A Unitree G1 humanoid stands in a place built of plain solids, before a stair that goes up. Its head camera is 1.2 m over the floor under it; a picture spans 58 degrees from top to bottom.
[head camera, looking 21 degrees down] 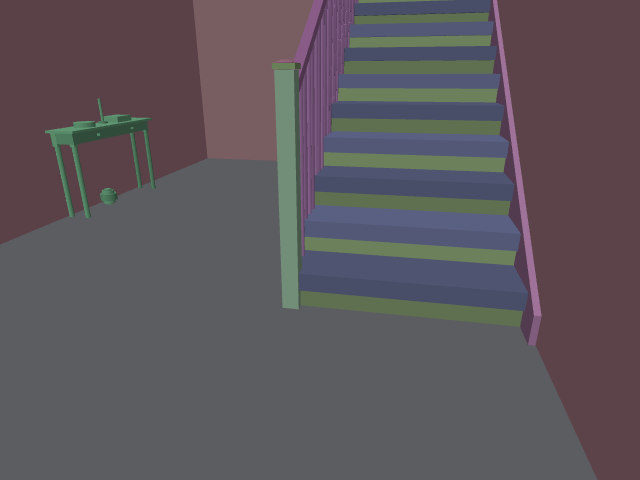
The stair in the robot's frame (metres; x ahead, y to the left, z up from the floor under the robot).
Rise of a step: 0.20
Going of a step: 0.30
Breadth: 1.24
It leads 11 degrees to the right of straight ahead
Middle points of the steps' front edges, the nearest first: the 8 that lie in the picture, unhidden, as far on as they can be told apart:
1.98 -0.45 0.21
2.28 -0.46 0.41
2.57 -0.52 0.60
2.86 -0.57 0.80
3.16 -0.63 1.00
3.45 -0.69 1.20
3.74 -0.75 1.40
4.03 -0.80 1.60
